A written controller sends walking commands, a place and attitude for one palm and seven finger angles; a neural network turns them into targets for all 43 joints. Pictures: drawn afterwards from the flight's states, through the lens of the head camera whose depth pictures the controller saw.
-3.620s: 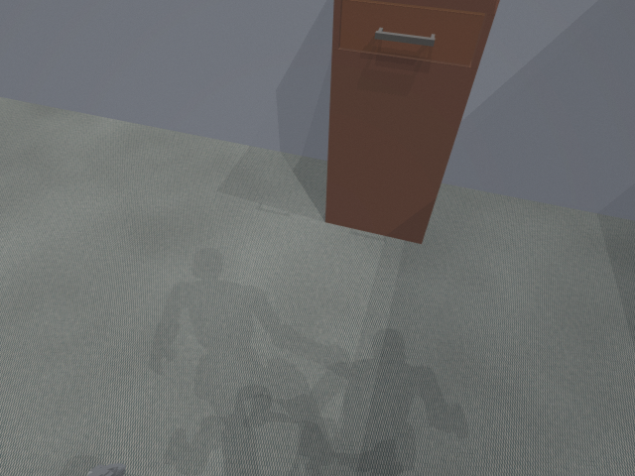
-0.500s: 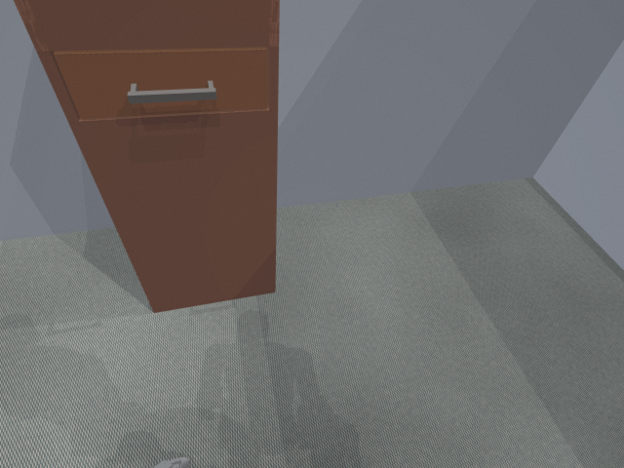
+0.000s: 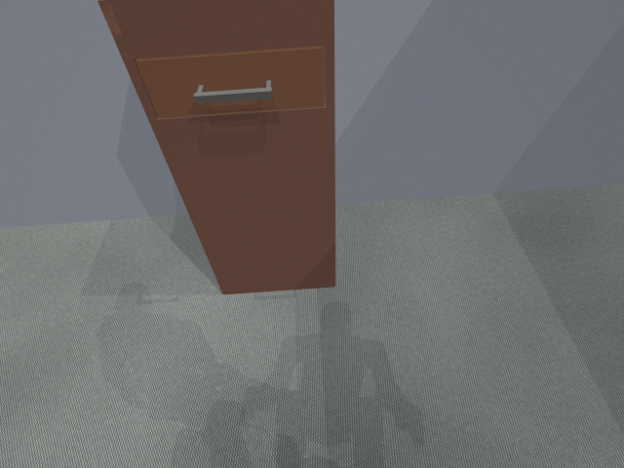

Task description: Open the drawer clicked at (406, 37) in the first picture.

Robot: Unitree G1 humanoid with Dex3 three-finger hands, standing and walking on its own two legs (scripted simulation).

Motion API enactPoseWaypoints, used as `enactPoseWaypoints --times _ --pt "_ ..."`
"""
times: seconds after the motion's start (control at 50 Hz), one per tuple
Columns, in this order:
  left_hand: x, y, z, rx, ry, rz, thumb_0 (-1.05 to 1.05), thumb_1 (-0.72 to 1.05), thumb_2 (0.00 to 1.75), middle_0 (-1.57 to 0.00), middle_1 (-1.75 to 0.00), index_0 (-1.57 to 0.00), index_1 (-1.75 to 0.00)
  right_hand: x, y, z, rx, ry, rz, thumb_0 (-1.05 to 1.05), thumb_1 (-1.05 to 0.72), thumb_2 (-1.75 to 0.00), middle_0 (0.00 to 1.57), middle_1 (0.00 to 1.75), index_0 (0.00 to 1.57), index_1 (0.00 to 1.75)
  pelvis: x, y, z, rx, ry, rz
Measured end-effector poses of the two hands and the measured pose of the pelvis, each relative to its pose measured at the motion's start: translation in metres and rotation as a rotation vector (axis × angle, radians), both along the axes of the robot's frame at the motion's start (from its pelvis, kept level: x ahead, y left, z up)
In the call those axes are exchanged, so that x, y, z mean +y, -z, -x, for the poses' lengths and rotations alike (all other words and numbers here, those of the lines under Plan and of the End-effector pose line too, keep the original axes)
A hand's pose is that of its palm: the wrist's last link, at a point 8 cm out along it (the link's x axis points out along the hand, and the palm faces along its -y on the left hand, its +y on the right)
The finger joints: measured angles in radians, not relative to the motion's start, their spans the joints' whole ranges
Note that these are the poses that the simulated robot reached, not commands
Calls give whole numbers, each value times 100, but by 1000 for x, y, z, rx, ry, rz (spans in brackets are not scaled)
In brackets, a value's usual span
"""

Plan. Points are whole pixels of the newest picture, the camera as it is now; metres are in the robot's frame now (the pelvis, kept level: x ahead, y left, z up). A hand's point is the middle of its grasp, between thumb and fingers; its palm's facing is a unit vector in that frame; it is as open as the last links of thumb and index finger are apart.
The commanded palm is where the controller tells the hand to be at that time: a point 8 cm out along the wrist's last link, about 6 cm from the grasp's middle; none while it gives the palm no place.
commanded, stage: take the last steps up to it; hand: left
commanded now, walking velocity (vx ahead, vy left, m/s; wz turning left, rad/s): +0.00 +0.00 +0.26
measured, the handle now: (234, 91) +0.82 +0.21 +0.07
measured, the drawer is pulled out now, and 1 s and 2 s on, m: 0.00 0.00 0.00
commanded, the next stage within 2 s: come to a stop and stand still in 1.06 s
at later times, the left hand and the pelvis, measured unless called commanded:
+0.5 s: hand out of the picture -0.08 +0.18 -0.17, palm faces +0.15 -0.98 -0.13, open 7.4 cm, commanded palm none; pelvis +0.03 +0.03 +0.01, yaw +4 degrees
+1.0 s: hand (230, 390) +0.27 +0.16 -0.16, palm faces +0.09 -0.97 -0.21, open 7.2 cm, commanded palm none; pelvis +0.20 -0.02 +0.00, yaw +4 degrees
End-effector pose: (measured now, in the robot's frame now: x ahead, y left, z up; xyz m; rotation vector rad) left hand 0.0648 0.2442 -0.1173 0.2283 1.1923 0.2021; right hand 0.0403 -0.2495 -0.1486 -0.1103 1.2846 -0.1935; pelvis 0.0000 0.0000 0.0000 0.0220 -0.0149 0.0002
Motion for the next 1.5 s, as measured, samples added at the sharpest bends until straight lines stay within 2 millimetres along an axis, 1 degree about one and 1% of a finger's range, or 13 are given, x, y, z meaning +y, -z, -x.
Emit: enactPoseWaypoints --times 0.1,0.2,0.38,0.46,0.56,0.72,0.8,0.86,0.96,1.06,1.2,1.34,1.5 --pt "-21 -4 29 11 -44 26 0 91 90 -20 -30 -20 -30 -12 -7 -17 -29 -50 0 1 -90 -90 20 30 20 30 -9 -7 7 -11 -39 -13" --pt "-25 -1 65 48 -110 48 0 93 90 -20 -30 -20 -30 -10 -14 -26 -23 -115 2 1 -91 -90 20 30 20 30 -13 -10 6 -7 -74 -6" --pt "-22 21 152 279 -240 148 0 92 90 -20 -30 -20 -30 32 -23 -58 -51 -202 23 1 -91 -90 20 30 20 30 11 -6 -8 13 -92 32" --pt "-15 29 162 393 -224 185 1 92 90 -20 -30 -19 -30 50 -24 -55 -71 -158 36 1 -91 -90 20 30 20 30 23 -3 -20 2 -72 29" --pt "-2 26 108 340 -180 188 1 92 90 -20 -29 -19 -30 46 -28 -24 35 -95 59 0 -94 -90 20 30 21 30 27 -10 -43 -1 -72 27" --pt "3 25 -47 130 -77 129 1 92 90 -20 -29 -19 -30 42 -18 19 280 1 2 1 -91 -90 20 30 20 30 13 -4 -95 6 -55 13" --pt "-7 27 -131 25 -7 84 1 92 90 -20 -29 -19 -30 32 -3 15 360 51 -38 1 -91 -90 20 30 20 30 -7 12 -133 7 -45 9" --pt "-17 26 -172 -54 0 62 0 92 90 -20 -29 -19 -30 20 7 -11 377 51 -56 1 -90 -90 20 30 20 30 -19 18 -155 -3 -55 18" --pt "-33 16 -189 -36 -27 75 0 92 90 -20 -29 -19 -30 3 2 -109 216 -2 -31 1 -91 -90 20 30 20 30 -23 3 -189 -3 -64 31" --pt "-30 14 -192 26 -67 79 -1 95 90 -20 -30 -20 -30 2 -11 -216 16 -59 -6 1 -91 -90 20 30 20 30 -21 -5 -223 7 -72 41" --pt "-21 41 -191 135 -137 152 0 93 90 -20 -30 -20 -30 17 -21 -323 -123 -148 50 1 -92 -90 20 30 20 30 1 6 -277 -12 -75 66" --pt "-21 38 -209 232 -150 162 0 92 90 -20 -29 -19 -30 41 -24 -355 -83 -143 53 0 -92 -90 20 30 20 30 9 -3 -308 -8 -60 30" --pt "-20 23 -247 194 -127 90 0 91 90 -20 -29 -19 -30 14 -20 -361 -39 -104 40 0 -93 -90 21 30 21 30 -10 -7 -311 -5 -44 28"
